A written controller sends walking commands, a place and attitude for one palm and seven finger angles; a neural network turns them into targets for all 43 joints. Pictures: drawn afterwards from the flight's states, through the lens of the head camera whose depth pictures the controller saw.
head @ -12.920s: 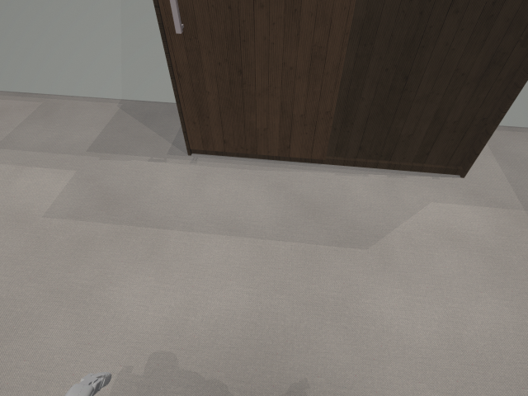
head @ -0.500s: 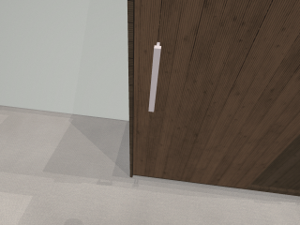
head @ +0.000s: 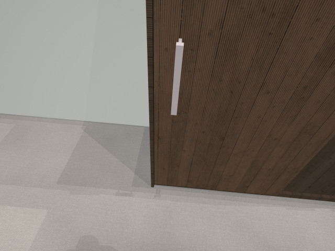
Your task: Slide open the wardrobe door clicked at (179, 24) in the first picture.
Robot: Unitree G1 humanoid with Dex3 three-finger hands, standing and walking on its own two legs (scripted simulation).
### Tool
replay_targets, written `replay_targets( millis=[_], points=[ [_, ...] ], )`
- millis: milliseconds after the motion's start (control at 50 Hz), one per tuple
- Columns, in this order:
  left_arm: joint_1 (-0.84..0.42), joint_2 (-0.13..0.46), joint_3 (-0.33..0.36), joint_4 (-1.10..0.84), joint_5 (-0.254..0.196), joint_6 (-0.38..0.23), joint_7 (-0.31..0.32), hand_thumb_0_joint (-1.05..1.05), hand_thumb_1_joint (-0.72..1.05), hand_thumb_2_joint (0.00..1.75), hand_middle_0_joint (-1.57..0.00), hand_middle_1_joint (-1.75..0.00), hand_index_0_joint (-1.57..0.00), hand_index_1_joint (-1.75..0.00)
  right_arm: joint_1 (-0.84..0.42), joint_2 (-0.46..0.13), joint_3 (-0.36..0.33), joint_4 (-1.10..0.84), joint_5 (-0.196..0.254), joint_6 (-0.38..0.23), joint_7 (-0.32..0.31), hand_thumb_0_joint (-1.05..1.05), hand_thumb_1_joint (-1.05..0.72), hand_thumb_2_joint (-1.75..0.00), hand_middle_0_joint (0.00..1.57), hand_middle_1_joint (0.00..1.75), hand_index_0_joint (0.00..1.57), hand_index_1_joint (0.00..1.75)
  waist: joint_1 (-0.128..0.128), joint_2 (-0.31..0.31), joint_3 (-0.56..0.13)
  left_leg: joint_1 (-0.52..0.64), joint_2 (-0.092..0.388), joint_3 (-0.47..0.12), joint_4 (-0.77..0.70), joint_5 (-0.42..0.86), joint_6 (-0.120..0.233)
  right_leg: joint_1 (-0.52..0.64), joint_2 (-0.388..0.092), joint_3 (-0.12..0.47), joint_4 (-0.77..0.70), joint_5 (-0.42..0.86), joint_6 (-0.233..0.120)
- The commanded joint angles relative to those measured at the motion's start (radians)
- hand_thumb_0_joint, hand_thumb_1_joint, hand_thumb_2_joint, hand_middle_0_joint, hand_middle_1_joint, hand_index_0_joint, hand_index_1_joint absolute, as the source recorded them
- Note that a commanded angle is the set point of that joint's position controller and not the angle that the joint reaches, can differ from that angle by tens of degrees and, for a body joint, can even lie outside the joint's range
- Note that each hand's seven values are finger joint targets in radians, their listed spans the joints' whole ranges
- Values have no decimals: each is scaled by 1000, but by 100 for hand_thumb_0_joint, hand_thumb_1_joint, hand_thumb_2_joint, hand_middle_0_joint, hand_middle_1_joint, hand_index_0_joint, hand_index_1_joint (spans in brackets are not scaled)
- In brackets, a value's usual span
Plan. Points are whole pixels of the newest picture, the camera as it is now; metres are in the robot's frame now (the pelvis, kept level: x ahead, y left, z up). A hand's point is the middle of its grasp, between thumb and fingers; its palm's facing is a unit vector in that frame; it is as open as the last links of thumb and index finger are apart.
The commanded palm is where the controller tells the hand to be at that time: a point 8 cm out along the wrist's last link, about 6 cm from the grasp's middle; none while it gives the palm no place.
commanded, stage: look again from close up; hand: left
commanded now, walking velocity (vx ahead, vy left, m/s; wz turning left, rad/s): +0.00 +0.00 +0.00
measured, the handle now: (176, 80) +0.64 +0.00 +0.09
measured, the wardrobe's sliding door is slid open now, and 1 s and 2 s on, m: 0.00 0.00 0.00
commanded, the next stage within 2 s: shuffle to correct the standing spot in 1.78 s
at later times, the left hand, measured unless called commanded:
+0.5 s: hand out of the picture -0.17 +0.17 -0.19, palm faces +0.09 -0.98 -0.16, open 7.4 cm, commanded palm none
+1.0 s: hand out of the picture -0.17 +0.20 -0.18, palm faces +0.05 -0.99 -0.15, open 7.3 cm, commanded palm none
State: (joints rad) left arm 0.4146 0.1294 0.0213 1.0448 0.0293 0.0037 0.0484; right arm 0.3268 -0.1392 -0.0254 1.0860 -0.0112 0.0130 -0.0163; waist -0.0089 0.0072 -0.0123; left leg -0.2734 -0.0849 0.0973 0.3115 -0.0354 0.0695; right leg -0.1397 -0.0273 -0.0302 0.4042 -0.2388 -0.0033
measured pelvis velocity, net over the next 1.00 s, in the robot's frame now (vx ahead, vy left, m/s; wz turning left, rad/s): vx -0.14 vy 0.05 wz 0.00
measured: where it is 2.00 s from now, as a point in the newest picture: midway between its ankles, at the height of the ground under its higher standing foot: outside the picture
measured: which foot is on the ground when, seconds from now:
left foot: down 0.00-0.32, up 0.34-0.54, down 0.56-1.00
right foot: down 0.00-0.60, up 0.62-0.76, down 0.78-1.00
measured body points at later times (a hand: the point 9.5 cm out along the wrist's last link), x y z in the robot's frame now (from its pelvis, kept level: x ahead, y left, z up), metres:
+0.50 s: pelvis -0.09 +0.01 +0.00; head -0.12 +0.04 +0.45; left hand -0.17 +0.22 -0.17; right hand -0.07 -0.22 -0.14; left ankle -0.10 +0.12 -0.70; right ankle -0.05 -0.11 -0.74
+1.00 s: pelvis -0.14 +0.05 +0.00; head -0.13 +0.06 +0.45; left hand -0.17 +0.26 -0.16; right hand -0.17 -0.14 -0.16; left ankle -0.12 +0.13 -0.74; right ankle -0.12 -0.09 -0.74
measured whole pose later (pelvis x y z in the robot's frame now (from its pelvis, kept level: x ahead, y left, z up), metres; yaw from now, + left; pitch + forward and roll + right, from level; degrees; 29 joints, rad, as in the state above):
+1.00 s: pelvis -0.14 +0.05 +0.00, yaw +0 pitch -1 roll +0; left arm 0.36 0.11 0.01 1.08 0.02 0.00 0.04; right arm 0.35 -0.08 0.00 1.10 -0.01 -0.02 -0.02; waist 0.00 -0.01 0.02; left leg -0.23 -0.04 0.06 0.44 -0.21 0.06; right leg -0.23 -0.05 -0.01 0.44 -0.20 0.03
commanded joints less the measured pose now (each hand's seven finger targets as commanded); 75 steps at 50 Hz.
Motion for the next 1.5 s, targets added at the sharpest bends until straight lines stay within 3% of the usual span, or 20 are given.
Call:
replay_targets(
  millis=[0,80,140,200,260,280,300,320,360,380,400,460,500,520,540,580,700,840,1000,1480],
  points=[
    [94,72,6,-20,-6,-13,2,0,90,90,-20,-30,-20,-30,65,-88,-10,-36,-2,-4,-3,0,-90,-90,20,30,20,30,-22,-120,98,98,149,-174,14,-295,-58,-254,-102,109,-141,-237,-74],
    [64,71,7,-33,-5,3,5,0,90,90,-20,-30,-20,-30,103,-90,-11,-27,-5,8,-4,0,-90,-90,20,30,20,30,-41,-34,140,82,173,-232,8,-440,-51,-364,-71,87,-80,-321,-57],
    [234,41,13,16,2,24,0,0,90,90,-20,-30,-20,-30,29,-149,-25,-54,-9,6,-7,0,-90,-90,20,30,20,30,37,140,154,-217,265,-350,-273,-711,-61,-95,44,-52,178,-187,-32],
    [406,32,29,66,3,41,0,0,90,90,-20,-30,-20,-30,-62,-172,-34,-90,-10,10,-7,0,-90,-90,20,30,20,30,101,165,76,-267,250,-281,-345,-602,-117,54,76,-93,294,-208,-47],
    [503,24,46,88,0,40,1,0,90,90,-20,-30,-20,-30,-93,-167,-47,-92,-14,24,-11,0,-90,-90,20,30,20,30,136,48,103,-260,170,-142,-266,-499,-191,167,75,-138,1,-153,-57],
    [474,35,48,81,4,37,6,0,90,90,-20,-30,-20,-30,-69,-121,-45,-86,-2,32,-8,0,-90,-90,20,30,20,30,116,-111,129,-216,77,-50,-54,-464,-215,86,-6,-47,-171,-177,-87],
    [337,80,50,42,10,29,16,0,90,90,-20,-30,-20,-30,-10,-35,-44,-76,14,48,-15,0,-90,-90,20,30,20,30,45,-388,159,-79,-8,-34,487,-364,-161,-261,-270,301,-361,-449,-185],
    [48,92,29,-55,12,27,21,0,90,90,-20,-30,-20,-30,74,-83,-64,-72,-2,65,-8,0,-90,-90,20,30,20,30,-58,-246,229,-87,28,-146,802,-335,-99,-543,-373,334,-375,-461,-215],
    [-276,162,45,-154,1,-20,32,0,90,90,-20,-30,-20,-30,175,-108,-68,-51,0,65,15,0,-90,-90,20,30,20,30,-162,-244,147,65,92,-222,1027,-243,-82,-739,-339,316,-407,-504,-187],
    [-275,158,40,-157,7,-32,29,0,90,90,-20,-30,-20,-30,206,-106,-63,-45,0,48,21,0,-90,-90,20,30,20,30,-165,-157,122,40,77,-149,941,-252,-76,-623,-243,141,-324,-350,-126],
    [-165,121,32,-128,11,-28,23,0,90,90,-20,-30,-20,-30,189,-48,-42,-49,-1,32,23,0,-90,-90,20,30,20,30,-116,-102,119,-17,63,-71,760,-283,-73,-452,-174,62,-257,-240,-102],
    [113,133,35,-27,16,-6,10,0,90,90,-20,-30,-20,-30,27,8,-6,-87,4,-9,12,0,-90,-90,20,30,20,30,50,-85,152,-96,50,16,250,-392,-58,-159,-155,101,-132,-228,-120],
    [129,120,32,-14,2,9,4,0,90,90,-20,-30,-20,-30,99,9,7,-66,6,-19,2,0,-90,-90,20,30,20,30,35,-82,151,31,65,-14,-2,-263,-55,-198,-101,91,-44,-272,-76],
    [142,86,26,-16,-6,10,0,0,90,90,-20,-30,-20,-30,125,-25,4,-61,3,-26,-7,0,-90,-90,20,30,20,30,37,10,140,55,117,-85,-36,-244,-47,-206,-66,70,48,-201,-51],
    [159,42,20,-26,-14,9,-7,0,90,90,-20,-30,-20,-30,123,-71,-8,-68,-4,-29,-14,0,-90,-90,20,30,20,30,45,148,119,18,248,-260,-69,-362,-10,-241,-38,39,111,-175,-23],
    [71,40,18,-39,-6,15,-12,0,90,90,-20,-30,-20,-30,56,-102,-11,-85,-10,-34,-26,0,-90,-90,20,30,20,30,41,197,147,-125,325,-372,-161,-428,33,-192,-35,-2,208,-101,-1],
    [43,17,12,-28,-5,3,-23,0,90,90,-20,-30,-20,-30,48,-79,0,-64,-7,-43,-30,0,-90,-90,20,30,20,30,53,52,182,-165,264,-299,-136,-450,27,-92,-33,22,99,-16,-5],
    [33,40,1,-2,-14,-26,-10,0,90,90,-20,-30,-20,-30,93,-59,4,-28,1,-50,-21,0,-90,-90,20,30,20,30,19,-70,34,-11,192,-190,-3,-211,-17,-24,-74,65,-6,108,-25],
    [43,36,-2,11,-8,-22,-11,0,90,90,-20,-30,-20,-30,67,-60,5,-21,0,-40,-16,0,-90,-90,20,30,20,30,18,14,103,-64,194,-213,-63,-371,-20,-66,-61,61,-11,27,-23],
    [40,53,-8,20,-13,-35,-10,0,90,90,-20,-30,-20,-30,66,-60,22,-15,0,-41,-14,0,-90,-90,20,30,20,30,10,-39,98,-10,170,-157,5,-246,-36,-100,-76,105,-68,-21,-35]
  ],
)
